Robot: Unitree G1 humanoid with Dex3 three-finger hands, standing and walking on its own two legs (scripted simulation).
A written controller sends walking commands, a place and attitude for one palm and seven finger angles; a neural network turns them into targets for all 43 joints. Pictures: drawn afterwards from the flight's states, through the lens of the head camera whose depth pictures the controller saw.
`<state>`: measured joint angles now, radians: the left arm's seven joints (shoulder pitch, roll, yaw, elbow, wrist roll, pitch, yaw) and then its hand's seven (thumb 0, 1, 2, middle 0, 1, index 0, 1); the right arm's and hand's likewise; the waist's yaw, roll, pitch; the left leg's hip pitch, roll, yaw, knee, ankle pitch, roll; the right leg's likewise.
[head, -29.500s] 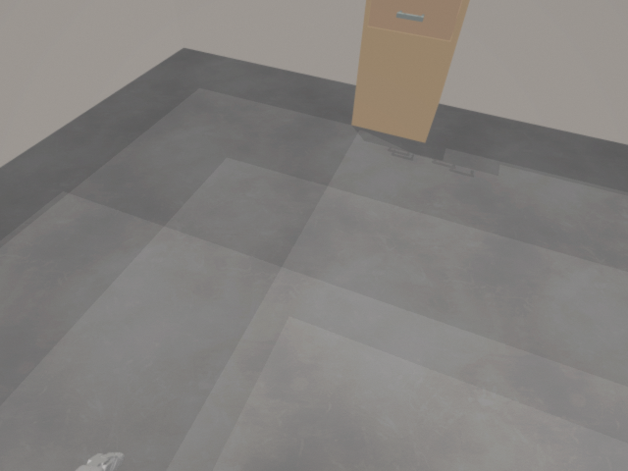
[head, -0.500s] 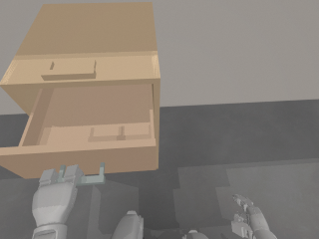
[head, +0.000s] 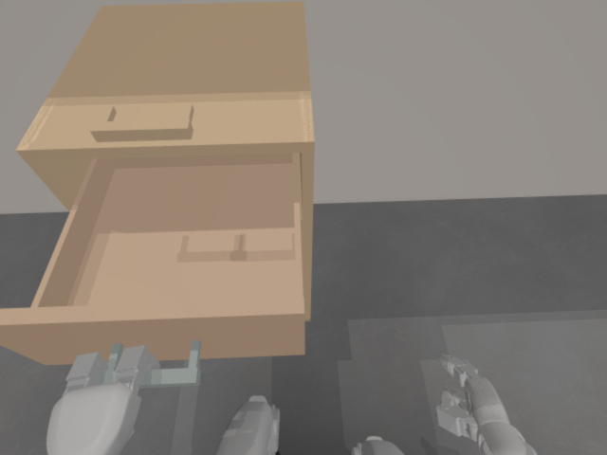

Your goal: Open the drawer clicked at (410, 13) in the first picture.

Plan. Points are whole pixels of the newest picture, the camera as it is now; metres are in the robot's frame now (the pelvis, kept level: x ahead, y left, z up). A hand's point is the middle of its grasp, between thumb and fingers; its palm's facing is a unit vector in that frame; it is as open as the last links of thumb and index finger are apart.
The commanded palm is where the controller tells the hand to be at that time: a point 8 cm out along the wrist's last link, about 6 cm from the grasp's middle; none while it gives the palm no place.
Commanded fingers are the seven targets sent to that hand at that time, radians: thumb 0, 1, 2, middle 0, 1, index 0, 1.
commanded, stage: pull the drawer open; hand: left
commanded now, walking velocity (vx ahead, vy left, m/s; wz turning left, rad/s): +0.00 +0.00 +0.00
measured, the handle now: (153, 363) +0.23 +0.22 -0.02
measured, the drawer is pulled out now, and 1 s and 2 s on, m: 0.26 0.30 0.30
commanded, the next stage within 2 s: open the thumb to release the handle in 0.84 s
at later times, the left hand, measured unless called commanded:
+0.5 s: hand out of the picture +0.12 +0.24 -0.04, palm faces -0.13 -0.14 -0.98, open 5.9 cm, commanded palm +0.07 +0.23 +0.01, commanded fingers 0.00 0.90 0.90 -0.40 -1.35 -0.40 -1.35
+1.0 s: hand out of the picture +0.12 +0.24 -0.04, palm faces -0.11 -0.11 -0.99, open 5.9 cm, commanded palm +0.10 +0.24 +0.01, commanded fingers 0.00 0.62 0.78 -0.38 -1.32 -0.38 -1.32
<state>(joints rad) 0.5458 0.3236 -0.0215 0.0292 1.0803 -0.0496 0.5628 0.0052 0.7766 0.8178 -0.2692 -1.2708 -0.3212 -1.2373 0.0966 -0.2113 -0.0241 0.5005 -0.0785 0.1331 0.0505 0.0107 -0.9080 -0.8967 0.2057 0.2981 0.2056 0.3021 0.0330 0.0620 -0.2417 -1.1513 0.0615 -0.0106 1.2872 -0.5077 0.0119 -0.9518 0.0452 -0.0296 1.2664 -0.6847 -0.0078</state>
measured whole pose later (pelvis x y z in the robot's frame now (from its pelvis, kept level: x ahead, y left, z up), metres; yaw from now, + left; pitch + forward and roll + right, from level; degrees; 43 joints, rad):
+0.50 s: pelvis -0.01 +0.00 -0.01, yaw +0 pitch +22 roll -3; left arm 0.69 0.33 -0.01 -0.07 1.07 -0.12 0.55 0.01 0.78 0.82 -0.25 -1.27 -0.31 -1.23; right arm 0.09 -0.20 -0.02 0.47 -0.08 0.13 0.06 0.01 -0.91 -0.90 0.21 0.30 0.21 0.30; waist 0.06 0.06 -0.26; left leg -1.20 0.05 -0.02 1.33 -0.51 0.01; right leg -1.00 0.04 -0.04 1.33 -0.70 -0.01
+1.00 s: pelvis -0.01 +0.00 -0.02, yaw +1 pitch +22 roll -3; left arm 0.67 0.35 0.00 -0.05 1.10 -0.15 0.58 0.00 0.77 0.84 -0.28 -1.29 -0.31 -1.25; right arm 0.09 -0.21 -0.02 0.48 -0.09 0.14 0.04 0.01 -0.91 -0.90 0.21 0.30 0.21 0.30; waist 0.08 0.06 -0.26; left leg -1.23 0.05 -0.03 1.35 -0.52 0.01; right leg -1.02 0.04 -0.05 1.34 -0.71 -0.01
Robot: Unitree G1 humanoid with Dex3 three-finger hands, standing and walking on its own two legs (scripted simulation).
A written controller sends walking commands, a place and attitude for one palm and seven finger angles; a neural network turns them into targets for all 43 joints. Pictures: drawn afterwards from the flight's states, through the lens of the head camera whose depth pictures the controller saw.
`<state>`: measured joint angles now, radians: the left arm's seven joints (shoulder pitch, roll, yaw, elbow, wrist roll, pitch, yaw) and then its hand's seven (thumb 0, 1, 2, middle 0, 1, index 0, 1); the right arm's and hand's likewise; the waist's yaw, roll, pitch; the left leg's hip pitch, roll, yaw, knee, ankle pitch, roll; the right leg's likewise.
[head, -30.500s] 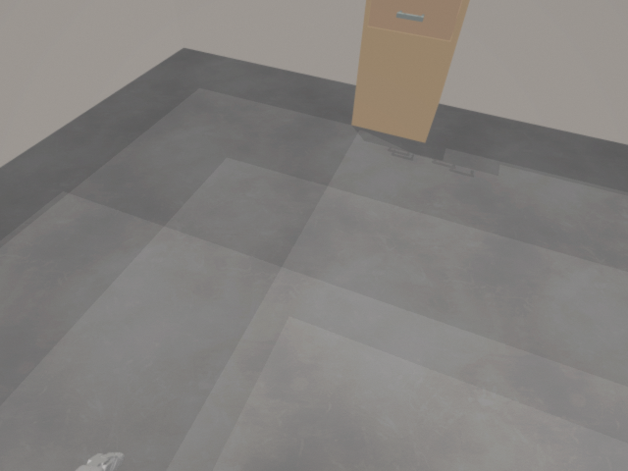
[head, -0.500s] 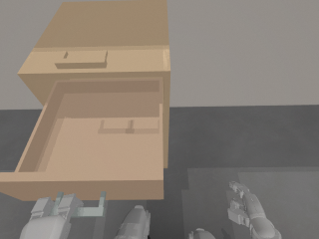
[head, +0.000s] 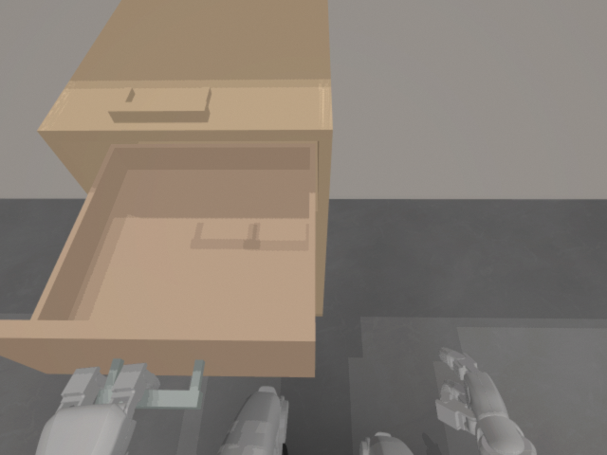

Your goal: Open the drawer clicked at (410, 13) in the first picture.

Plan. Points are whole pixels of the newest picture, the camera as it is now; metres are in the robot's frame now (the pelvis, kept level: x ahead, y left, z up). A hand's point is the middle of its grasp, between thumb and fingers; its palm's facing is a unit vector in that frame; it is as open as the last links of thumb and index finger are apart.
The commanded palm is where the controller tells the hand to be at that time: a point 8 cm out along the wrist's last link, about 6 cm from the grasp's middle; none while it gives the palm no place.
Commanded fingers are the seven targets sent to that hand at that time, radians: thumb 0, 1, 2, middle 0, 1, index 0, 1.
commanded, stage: open the thumb to release the handle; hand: left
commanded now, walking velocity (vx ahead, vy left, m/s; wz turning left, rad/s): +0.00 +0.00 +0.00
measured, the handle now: (153, 383) +0.20 +0.22 -0.01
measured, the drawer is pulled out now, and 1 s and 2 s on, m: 0.30 0.30 0.30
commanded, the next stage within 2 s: lift the hand off the handle in 0.44 s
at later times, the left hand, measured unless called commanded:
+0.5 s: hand (106, 446) +0.13 +0.26 -0.03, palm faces -0.08 -0.11 -0.99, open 13.0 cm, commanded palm +0.11 +0.24 +0.03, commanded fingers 0.00 -0.50 0.30 -0.30 -1.20 -0.30 -1.20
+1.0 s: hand (110, 433) +0.14 +0.26 -0.03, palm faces -0.06 -0.11 -0.99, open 13.7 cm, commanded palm +0.13 +0.24 +0.04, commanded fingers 0.00 -0.50 0.30 -0.30 -1.20 -0.30 -1.20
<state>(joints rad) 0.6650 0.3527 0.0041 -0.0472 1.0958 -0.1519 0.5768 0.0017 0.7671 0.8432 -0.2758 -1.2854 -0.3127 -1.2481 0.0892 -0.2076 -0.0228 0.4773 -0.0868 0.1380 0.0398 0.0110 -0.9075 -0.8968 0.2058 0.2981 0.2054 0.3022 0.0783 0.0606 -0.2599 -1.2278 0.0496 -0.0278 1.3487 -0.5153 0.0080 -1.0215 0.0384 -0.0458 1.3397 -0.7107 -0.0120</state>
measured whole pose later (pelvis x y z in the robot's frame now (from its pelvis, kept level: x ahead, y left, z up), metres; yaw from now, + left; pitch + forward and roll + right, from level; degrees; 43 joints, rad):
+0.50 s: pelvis -0.01 +0.00 +0.00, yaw +0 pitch +21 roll -4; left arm 0.60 0.36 0.01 0.00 1.07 -0.12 0.59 0.00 -0.33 0.37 -0.33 -1.22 -0.31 -1.22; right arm 0.09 -0.21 -0.03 0.52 -0.08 0.14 0.02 0.01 -0.91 -0.90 0.21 0.30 0.21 0.30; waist 0.07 0.07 -0.24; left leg -1.21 0.05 -0.05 1.34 -0.49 0.01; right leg -1.00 0.04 -0.07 1.32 -0.69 -0.02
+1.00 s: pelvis -0.02 +0.01 +0.01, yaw +1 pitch +19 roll -5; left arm 0.52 0.36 -0.06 0.02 1.06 -0.02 0.58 0.00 -0.49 0.30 -0.32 -1.20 -0.34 -1.22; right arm 0.11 -0.21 -0.02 0.53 -0.06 0.11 0.01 0.01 -0.91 -0.90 0.21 0.30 0.21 0.30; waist 0.06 0.07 -0.22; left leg -1.19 0.04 -0.05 1.31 -0.47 0.02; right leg -0.97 0.04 -0.07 1.29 -0.66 0.00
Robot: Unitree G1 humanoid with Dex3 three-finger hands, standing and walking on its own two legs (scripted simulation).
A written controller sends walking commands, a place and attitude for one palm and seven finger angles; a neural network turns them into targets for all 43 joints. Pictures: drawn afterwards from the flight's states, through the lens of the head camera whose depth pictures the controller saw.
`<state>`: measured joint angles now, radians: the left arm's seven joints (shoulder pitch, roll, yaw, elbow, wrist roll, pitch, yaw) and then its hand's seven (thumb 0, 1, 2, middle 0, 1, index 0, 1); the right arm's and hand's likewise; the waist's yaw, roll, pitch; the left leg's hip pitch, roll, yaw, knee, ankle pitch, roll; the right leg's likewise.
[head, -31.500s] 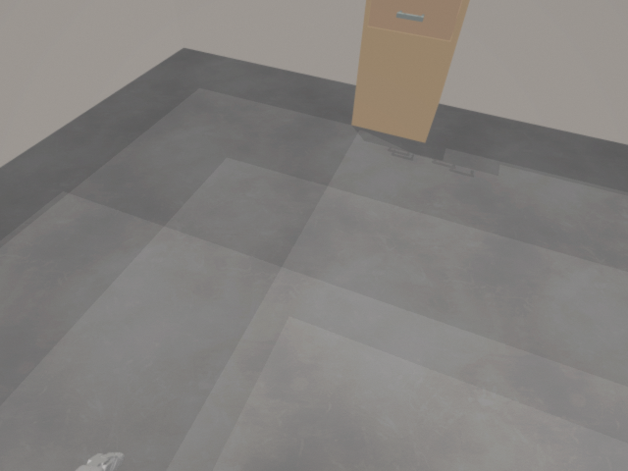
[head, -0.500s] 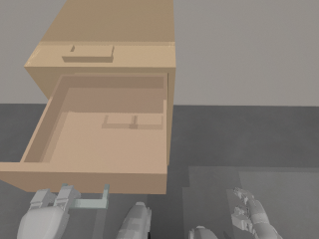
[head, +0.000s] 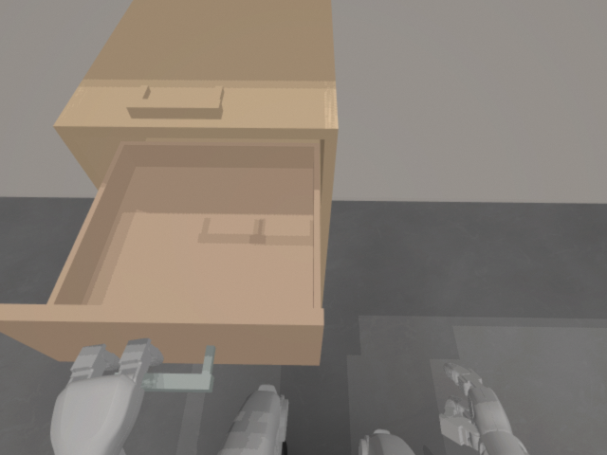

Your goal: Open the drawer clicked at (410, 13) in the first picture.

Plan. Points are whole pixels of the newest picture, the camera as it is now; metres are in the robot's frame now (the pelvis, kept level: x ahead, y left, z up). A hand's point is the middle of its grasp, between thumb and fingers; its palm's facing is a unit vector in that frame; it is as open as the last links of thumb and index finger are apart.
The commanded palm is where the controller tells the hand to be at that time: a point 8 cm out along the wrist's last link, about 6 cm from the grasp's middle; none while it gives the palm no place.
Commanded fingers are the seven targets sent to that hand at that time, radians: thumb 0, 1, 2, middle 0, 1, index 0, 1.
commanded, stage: lift the hand off the handle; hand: left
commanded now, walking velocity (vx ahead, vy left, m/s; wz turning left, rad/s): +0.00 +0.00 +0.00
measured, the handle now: (166, 367) +0.22 +0.21 -0.01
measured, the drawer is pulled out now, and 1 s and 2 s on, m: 0.30 0.30 0.30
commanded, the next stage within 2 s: none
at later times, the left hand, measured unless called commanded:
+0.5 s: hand (114, 409) +0.16 +0.24 +0.01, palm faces -0.04 -0.11 -0.99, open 13.7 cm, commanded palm +0.15 +0.23 +0.07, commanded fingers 0.00 -0.50 0.30 -0.30 -1.20 -0.30 -1.20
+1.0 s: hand (102, 404) +0.16 +0.24 +0.05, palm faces -0.03 -0.10 -0.99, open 13.8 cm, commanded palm +0.14 +0.23 +0.11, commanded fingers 0.00 -0.50 0.30 -0.30 -1.20 -0.30 -1.20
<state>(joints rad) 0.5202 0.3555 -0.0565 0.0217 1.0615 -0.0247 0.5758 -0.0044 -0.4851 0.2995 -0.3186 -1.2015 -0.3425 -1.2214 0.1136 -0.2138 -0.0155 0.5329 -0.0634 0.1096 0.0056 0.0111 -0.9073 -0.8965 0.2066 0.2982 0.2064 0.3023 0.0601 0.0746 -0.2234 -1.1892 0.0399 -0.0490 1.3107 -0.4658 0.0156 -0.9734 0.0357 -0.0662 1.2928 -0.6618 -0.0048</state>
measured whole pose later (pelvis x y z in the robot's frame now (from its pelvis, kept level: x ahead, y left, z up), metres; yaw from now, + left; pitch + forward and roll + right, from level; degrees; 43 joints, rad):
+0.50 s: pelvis +0.01 +0.00 +0.03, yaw +0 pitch +16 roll -4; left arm 0.59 0.36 -0.07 -0.06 1.04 0.00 0.54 0.00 -0.49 0.30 -0.32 -1.20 -0.33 -1.21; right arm 0.13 -0.22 -0.01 0.49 -0.05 0.12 0.02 0.01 -0.91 -0.90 0.21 0.30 0.21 0.30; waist 0.06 0.08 -0.21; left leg -1.03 0.04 -0.03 1.19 -0.44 0.02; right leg -0.83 0.03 -0.05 1.17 -0.62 0.00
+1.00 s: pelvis +0.02 -0.01 +0.05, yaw +1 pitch +13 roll -2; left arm 0.66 0.38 -0.02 -0.13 1.01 -0.04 0.49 0.00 -0.49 0.30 -0.32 -1.20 -0.32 -1.21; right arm 0.16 -0.23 -0.02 0.49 -0.04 0.14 0.03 0.01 -0.91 -0.90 0.21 0.30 0.21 0.30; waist 0.06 0.08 -0.20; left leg -0.90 0.04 -0.03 1.09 -0.43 0.00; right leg -0.70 0.04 -0.04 1.07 -0.61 -0.02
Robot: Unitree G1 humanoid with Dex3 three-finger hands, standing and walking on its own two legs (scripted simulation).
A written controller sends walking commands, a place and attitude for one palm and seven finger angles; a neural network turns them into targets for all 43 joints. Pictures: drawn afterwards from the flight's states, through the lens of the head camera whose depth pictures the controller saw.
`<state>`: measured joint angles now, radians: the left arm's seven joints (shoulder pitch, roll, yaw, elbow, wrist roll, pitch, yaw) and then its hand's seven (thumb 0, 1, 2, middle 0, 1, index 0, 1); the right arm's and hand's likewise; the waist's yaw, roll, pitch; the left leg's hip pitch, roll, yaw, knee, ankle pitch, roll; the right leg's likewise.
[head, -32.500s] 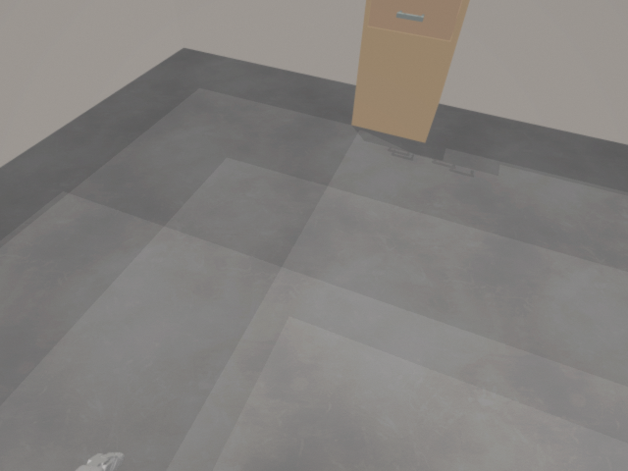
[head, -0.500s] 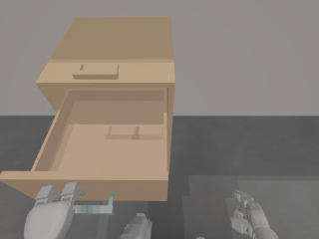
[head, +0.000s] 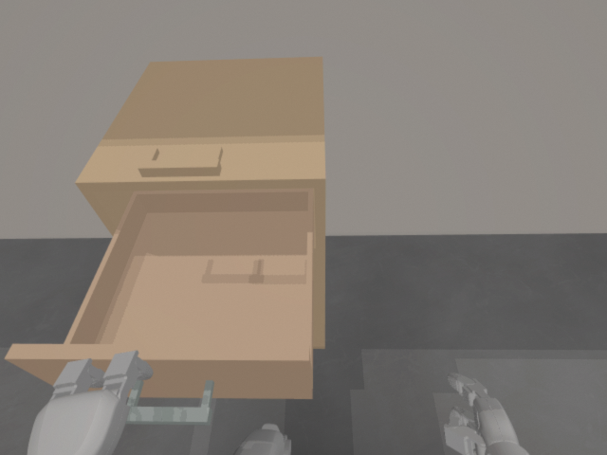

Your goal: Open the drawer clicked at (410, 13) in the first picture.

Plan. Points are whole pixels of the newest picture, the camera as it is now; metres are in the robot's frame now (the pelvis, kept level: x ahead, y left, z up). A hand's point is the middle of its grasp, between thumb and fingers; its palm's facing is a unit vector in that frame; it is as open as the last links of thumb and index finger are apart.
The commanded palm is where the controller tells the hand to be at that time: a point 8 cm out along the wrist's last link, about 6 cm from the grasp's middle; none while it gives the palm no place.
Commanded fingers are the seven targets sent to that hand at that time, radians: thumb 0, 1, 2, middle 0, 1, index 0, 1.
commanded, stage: lift the hand off the handle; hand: left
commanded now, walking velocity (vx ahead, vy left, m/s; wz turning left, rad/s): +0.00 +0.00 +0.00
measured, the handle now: (169, 401) +0.20 +0.22 -0.06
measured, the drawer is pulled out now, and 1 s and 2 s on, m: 0.30 0.30 0.30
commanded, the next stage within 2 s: draw the hand back to the body in 1.14 s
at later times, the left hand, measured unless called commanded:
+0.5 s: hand (95, 423) +0.15 +0.25 +0.04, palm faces -0.01 -0.10 -0.99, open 13.8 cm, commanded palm +0.12 +0.24 +0.10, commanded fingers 0.00 -0.50 0.30 -0.30 -1.20 -0.30 -1.20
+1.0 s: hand (83, 413) +0.15 +0.25 +0.08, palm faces +0.02 -0.12 -0.99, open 13.8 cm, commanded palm +0.12 +0.24 +0.14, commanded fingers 0.00 -0.50 0.30 -0.30 -1.20 -0.30 -1.20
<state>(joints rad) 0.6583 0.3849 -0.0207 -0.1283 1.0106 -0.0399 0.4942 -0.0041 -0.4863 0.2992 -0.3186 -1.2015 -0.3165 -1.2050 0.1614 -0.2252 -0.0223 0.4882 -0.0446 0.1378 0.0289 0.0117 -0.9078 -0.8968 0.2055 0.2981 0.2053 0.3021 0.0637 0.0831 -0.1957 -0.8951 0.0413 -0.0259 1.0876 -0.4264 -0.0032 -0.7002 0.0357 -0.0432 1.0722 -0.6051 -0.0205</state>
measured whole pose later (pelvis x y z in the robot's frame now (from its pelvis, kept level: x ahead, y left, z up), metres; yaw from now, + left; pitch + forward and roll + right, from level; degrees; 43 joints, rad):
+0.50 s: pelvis +0.00 +0.00 +0.02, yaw +0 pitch +11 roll -2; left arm 0.68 0.41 0.02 -0.20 0.96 -0.05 0.42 0.00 -0.49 0.30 -0.32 -1.20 -0.32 -1.20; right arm 0.17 -0.22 -0.03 0.49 -0.03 0.14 0.03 0.01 -0.91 -0.90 0.20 0.30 0.20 0.30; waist 0.07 0.09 -0.18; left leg -0.79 0.04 -0.02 1.00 -0.40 -0.01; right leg -0.60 0.03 -0.04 0.98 -0.57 -0.02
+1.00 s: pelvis +0.01 +0.01 +0.03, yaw +0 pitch +9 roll -2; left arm 0.73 0.43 0.00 -0.35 0.94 -0.02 0.35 0.00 -0.49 0.30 -0.32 -1.20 -0.32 -1.20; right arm 0.18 -0.22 -0.02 0.47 -0.02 0.13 0.04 0.01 -0.91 -0.90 0.20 0.30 0.20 0.30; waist 0.08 0.10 -0.18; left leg -0.71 0.03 -0.01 0.94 -0.38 0.01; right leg -0.52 0.03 -0.02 0.91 -0.54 -0.01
